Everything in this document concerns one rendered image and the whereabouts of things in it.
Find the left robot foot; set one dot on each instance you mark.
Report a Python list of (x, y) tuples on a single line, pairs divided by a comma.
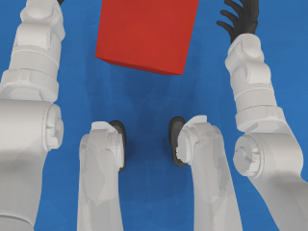
[(118, 125)]

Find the carton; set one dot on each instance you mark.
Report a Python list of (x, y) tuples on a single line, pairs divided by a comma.
[(148, 35)]

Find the robot left shin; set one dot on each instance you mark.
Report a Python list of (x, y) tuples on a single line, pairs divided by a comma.
[(94, 126)]

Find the left robot forearm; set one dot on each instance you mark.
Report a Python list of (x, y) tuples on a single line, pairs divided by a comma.
[(36, 54)]

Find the robot left upper arm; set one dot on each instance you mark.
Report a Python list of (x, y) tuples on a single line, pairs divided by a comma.
[(28, 130)]

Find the right robot forearm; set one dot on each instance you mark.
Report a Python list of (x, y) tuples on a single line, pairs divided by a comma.
[(257, 110)]

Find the robot right upper arm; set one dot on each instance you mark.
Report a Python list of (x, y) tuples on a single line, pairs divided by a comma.
[(273, 163)]

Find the right robot hand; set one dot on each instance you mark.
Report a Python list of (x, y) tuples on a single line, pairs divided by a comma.
[(247, 21)]

